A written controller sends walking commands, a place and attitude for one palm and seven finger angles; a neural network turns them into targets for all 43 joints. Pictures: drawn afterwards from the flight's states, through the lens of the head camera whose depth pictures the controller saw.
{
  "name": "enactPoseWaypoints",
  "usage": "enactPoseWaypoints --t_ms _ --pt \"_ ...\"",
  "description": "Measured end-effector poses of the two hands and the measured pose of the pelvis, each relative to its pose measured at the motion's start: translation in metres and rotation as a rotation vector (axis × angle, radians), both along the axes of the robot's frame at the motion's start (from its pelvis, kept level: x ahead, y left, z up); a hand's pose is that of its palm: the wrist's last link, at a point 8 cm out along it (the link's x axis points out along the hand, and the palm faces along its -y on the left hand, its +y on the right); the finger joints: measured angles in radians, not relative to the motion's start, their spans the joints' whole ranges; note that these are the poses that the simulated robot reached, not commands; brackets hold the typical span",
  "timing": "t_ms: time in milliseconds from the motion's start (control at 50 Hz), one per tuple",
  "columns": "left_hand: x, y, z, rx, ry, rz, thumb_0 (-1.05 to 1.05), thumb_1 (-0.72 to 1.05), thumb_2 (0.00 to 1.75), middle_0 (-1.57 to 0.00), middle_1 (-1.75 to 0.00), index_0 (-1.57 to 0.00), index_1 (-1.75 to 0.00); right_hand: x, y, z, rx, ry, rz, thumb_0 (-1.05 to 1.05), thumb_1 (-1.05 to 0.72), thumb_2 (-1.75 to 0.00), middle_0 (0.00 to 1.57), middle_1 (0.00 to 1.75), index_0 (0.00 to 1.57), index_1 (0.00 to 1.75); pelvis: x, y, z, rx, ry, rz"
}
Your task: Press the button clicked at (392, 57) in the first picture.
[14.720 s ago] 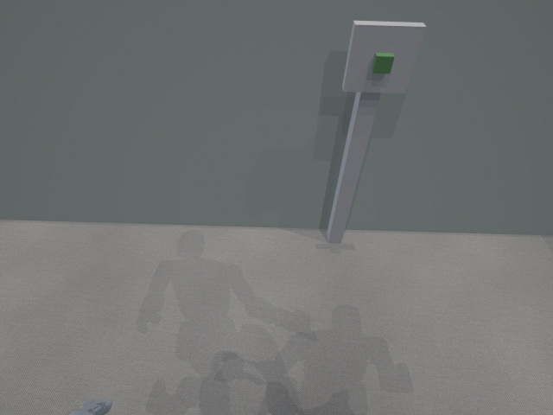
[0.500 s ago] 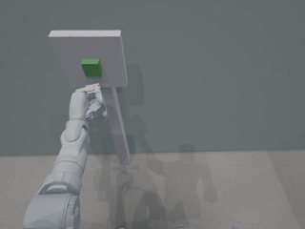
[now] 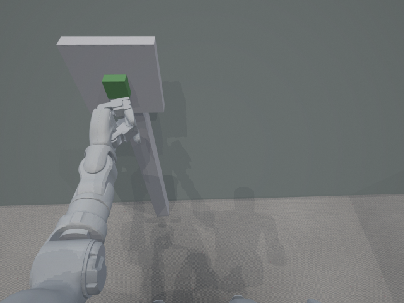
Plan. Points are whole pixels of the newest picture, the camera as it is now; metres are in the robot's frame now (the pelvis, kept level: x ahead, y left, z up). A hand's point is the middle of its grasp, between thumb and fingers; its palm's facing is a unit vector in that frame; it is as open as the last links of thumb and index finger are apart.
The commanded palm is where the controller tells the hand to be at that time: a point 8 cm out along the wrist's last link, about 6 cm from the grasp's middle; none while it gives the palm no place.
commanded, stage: press the button with the knuckle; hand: left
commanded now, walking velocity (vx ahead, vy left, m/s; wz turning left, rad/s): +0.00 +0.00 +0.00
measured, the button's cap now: (117, 85) +0.54 +0.17 +0.12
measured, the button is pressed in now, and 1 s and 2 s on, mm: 0 7 0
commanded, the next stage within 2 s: hold the button down briefly in 0.80 s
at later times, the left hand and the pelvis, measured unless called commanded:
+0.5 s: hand (142, 114) +0.48 +0.12 +0.09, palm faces +0.01 -1.00 -0.01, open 3.1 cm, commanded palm +0.46 +0.18 +0.09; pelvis +0.00 +0.00 -0.01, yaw +0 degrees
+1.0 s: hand (140, 110) +0.50 +0.12 +0.09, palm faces +0.01 -1.00 -0.02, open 3.5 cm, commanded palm +0.49 +0.18 +0.09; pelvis -0.02 +0.00 -0.01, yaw +1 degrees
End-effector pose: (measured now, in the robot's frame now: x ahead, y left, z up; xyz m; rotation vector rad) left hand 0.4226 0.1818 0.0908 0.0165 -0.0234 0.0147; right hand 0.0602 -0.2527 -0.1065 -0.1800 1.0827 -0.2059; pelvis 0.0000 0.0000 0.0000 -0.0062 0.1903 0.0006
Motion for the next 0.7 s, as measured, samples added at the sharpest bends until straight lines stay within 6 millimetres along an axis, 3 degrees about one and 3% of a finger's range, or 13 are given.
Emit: enactPoseWaypoints --t_ms 200,460,700 --pt "0.010 0.006 -0.001 -0.012 0.015 -0.001 0.01 0.90 0.90 -1.31 -1.50 -1.30 -1.50 -0.021 -0.006 -0.003 -0.014 0.064 -0.023 0.01 -0.90 -0.90 0.20 0.30 0.20 0.30 -0.001 -0.001 -0.002 -0.003 0.014 0.003" --pt "0.037 -0.009 -0.004 -0.018 0.040 -0.007 0.01 0.90 0.90 -1.31 -1.50 -1.30 -1.50 -0.045 -0.004 -0.008 -0.014 0.120 -0.050 0.01 -0.90 -0.90 0.20 0.30 0.20 0.30 -0.004 0.000 -0.006 -0.002 0.052 -0.004" --pt "0.047 -0.006 -0.004 0.003 0.026 -0.014 0.01 0.90 0.90 -1.30 -1.50 -1.41 -1.50 -0.066 -0.004 -0.009 -0.021 0.183 -0.065 0.01 -0.90 -0.90 0.20 0.30 0.20 0.30 -0.004 0.001 -0.008 -0.009 0.072 -0.001"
